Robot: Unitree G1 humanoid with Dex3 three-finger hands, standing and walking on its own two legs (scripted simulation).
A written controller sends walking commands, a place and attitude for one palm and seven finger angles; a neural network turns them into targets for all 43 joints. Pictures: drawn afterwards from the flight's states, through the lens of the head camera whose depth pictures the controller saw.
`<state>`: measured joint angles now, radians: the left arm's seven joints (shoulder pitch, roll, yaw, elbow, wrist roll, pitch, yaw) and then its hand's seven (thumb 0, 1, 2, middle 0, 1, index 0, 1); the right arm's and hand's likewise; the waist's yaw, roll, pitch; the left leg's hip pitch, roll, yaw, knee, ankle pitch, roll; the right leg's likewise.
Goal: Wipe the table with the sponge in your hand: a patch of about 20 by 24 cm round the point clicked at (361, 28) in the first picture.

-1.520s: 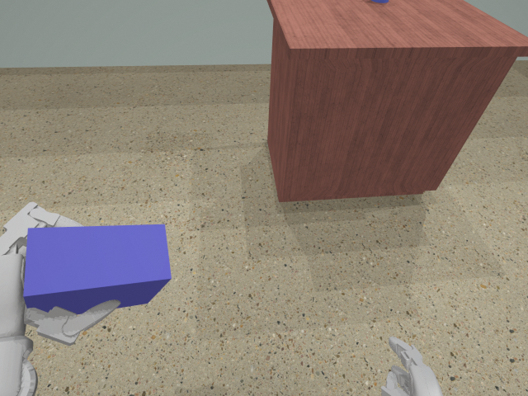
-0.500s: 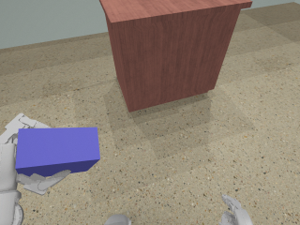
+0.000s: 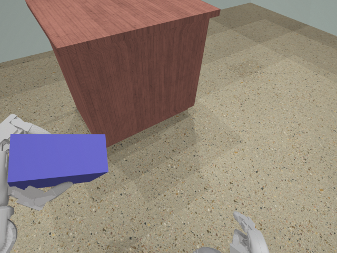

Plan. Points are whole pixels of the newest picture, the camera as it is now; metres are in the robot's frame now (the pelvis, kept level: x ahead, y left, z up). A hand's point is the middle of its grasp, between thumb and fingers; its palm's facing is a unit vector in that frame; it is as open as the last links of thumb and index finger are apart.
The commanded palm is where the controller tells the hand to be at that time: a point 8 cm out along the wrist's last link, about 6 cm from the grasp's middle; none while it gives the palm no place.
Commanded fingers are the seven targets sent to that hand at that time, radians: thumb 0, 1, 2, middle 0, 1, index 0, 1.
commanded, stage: walk to a spot facing it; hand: left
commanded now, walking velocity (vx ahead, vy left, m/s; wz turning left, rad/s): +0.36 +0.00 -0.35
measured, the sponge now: (72, 161) +0.24 +0.20 +0.15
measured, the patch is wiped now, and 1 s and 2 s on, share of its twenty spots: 0.00 0.00 0.00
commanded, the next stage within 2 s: turn to face it in 1.10 s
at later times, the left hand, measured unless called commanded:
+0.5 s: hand (123, 91) +0.38 +0.13 +0.20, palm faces +0.27 -0.82 -0.51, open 10.8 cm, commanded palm +0.34 +0.20 +0.18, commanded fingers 0.00 0.10 1.30 -1.20 -1.60 -1.20 -1.60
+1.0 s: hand (158, 63) +0.53 +0.08 +0.18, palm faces +0.31 -0.80 -0.52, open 10.8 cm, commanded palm +0.48 +0.13 +0.18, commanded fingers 0.00 0.10 1.30 -1.20 -1.60 -1.20 -1.60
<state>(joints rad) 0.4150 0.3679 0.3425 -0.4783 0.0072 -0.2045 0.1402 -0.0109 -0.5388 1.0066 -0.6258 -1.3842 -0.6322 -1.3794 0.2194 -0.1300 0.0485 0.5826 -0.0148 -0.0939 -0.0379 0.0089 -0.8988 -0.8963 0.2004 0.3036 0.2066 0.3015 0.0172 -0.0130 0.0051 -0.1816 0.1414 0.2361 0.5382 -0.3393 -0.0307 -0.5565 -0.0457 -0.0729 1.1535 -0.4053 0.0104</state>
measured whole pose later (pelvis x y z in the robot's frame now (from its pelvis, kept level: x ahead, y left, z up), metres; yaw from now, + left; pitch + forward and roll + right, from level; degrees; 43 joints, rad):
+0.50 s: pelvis +0.15 -0.06 +0.00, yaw -7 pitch -1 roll +1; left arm 0.54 0.45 0.43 -0.65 -0.02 -0.25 0.14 -0.01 -0.54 1.01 -0.63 -1.38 -0.64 -1.38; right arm 0.19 -0.25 -0.03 0.60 -0.01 -0.03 -0.05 0.01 -0.90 -0.90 0.20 0.30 0.20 0.30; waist -0.02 -0.03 0.07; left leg -0.54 0.15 0.10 0.86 -0.33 -0.02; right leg -0.26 -0.01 -0.13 0.59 -0.31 -0.07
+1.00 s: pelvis +0.28 -0.12 -0.01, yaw -8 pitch -2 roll +1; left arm 0.41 0.39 0.36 -0.49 0.00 -0.20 0.15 -0.01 -0.54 1.01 -0.63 -1.38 -0.64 -1.38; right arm 0.21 -0.16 0.03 0.63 0.00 -0.07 -0.05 0.01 -0.89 -0.90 0.21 0.30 0.21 0.30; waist 0.02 0.08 0.09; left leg -0.36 0.15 0.09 0.94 -0.47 -0.02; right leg -0.35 -0.07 -0.18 0.69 -0.30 -0.06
